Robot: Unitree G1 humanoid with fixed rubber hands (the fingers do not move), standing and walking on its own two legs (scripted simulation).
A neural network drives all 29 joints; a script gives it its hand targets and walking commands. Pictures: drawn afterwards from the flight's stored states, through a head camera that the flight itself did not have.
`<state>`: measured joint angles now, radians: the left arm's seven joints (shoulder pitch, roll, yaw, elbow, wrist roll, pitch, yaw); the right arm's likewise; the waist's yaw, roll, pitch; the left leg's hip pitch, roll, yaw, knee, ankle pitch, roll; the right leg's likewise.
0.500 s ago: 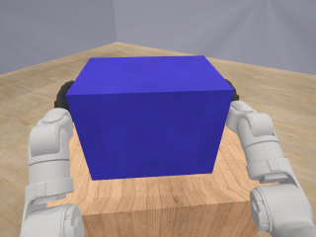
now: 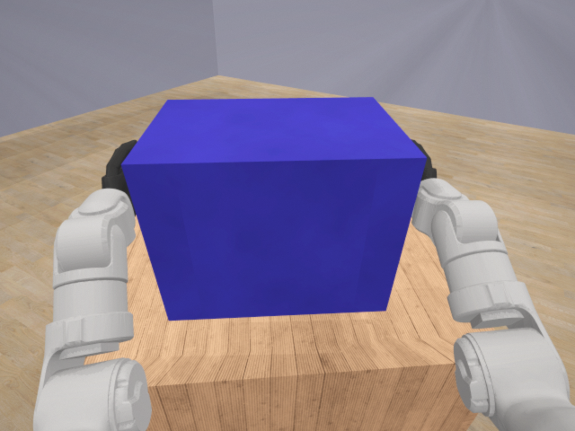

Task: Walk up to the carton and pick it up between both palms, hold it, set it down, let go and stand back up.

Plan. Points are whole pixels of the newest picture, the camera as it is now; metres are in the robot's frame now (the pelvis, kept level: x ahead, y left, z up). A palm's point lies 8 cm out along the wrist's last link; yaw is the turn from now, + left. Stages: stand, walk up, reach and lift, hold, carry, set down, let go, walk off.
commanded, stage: hold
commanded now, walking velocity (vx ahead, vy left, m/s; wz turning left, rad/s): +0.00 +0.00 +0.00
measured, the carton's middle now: (275, 204) +0.39 +0.00 +0.21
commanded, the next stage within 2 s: set down in 1.78 s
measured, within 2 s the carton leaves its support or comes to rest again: neither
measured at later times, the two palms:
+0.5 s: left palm (130, 199) +0.36 +0.19 +0.24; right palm (424, 189) +0.37 -0.21 +0.24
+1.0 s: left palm (113, 197) +0.36 +0.20 +0.25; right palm (415, 186) +0.36 -0.19 +0.25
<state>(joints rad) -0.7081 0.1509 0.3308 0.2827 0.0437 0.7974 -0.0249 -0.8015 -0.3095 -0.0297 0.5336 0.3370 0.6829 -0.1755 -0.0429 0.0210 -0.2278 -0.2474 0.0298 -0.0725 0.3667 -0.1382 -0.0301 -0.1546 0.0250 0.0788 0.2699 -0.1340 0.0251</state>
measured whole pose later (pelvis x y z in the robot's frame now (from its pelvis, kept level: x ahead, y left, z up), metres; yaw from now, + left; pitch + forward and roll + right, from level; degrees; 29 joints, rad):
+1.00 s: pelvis +0.00 +0.00 +0.00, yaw +0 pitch +1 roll -1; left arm -0.70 0.16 0.33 0.25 0.05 0.81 -0.03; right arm -0.80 -0.29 -0.05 0.52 0.33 0.68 -0.17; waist -0.05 0.01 -0.23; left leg -0.24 0.02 -0.08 0.37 -0.14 -0.03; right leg -0.15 0.02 0.07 0.27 -0.14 0.03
